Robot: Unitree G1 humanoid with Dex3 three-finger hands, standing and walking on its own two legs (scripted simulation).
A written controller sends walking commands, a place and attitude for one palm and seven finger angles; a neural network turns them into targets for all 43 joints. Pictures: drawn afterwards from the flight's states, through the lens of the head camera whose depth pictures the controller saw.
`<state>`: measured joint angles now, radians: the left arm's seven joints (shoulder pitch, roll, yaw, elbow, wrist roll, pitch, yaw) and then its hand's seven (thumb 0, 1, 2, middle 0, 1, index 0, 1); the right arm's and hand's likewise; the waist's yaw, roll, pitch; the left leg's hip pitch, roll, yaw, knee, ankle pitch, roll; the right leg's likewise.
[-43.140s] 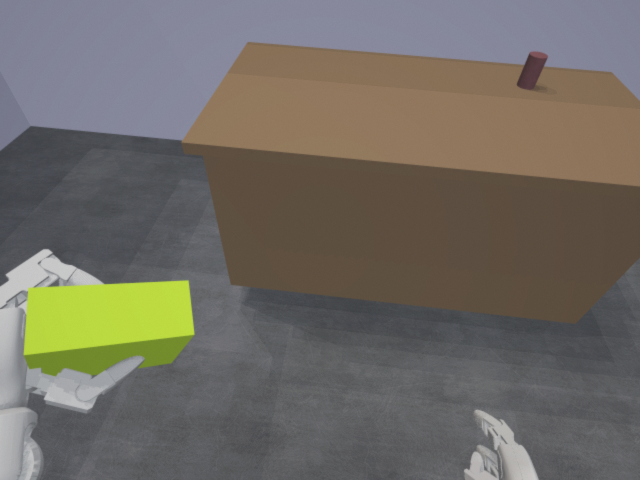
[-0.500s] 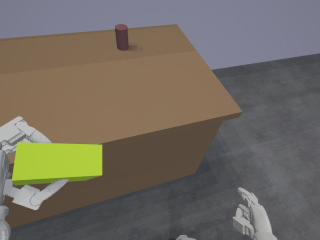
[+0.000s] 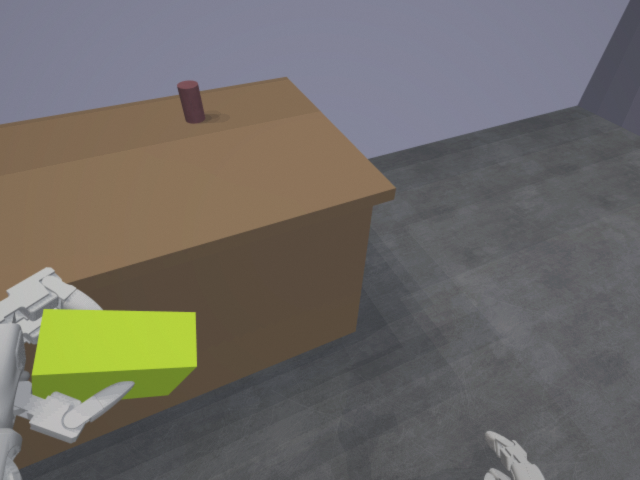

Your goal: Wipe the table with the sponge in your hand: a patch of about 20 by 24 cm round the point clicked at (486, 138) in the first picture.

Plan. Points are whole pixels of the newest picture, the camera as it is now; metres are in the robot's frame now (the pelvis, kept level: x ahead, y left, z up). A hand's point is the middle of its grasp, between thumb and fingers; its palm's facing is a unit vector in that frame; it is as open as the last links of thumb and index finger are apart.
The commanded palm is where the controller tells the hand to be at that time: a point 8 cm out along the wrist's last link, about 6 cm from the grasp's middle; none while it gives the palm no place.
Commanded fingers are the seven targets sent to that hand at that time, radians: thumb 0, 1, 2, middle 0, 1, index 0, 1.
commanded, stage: stop stepping back and stand still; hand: left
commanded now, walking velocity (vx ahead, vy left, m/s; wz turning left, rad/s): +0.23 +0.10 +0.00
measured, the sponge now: (138, 358) +0.22 +0.19 +0.13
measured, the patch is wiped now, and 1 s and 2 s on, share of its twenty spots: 0.95 0.95 0.95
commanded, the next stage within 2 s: stand and wait in 1.64 s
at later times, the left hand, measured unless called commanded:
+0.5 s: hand out of the picture +0.08 +0.17 +0.17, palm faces +0.37 -0.83 -0.42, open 9.5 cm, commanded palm +0.04 +0.22 +0.19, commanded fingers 0.00 0.10 1.30 -1.20 -1.60 -1.20 -1.60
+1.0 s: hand out of the picture +0.06 +0.19 +0.17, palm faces +0.44 -0.83 -0.35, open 9.6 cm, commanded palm +0.01 +0.23 +0.19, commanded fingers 0.00 0.10 1.30 -1.20 -1.60 -1.20 -1.60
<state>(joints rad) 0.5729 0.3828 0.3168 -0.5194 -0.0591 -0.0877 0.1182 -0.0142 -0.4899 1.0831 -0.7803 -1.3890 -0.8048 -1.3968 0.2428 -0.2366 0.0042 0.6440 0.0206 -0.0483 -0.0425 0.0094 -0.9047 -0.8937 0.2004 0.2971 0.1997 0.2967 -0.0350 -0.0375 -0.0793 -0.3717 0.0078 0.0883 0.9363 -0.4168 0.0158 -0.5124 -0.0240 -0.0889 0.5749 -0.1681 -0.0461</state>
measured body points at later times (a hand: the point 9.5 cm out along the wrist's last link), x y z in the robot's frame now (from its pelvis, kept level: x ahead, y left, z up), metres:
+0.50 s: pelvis -0.10 -0.07 +0.01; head -0.11 -0.07 +0.46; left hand +0.06 +0.22 +0.19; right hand +0.05 -0.31 -0.09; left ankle -0.09 +0.07 -0.68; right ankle -0.01 -0.15 -0.72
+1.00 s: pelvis -0.12 -0.06 +0.00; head -0.12 -0.05 +0.45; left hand +0.04 +0.23 +0.19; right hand +0.06 -0.29 -0.08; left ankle -0.11 +0.07 -0.72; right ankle -0.05 -0.15 -0.72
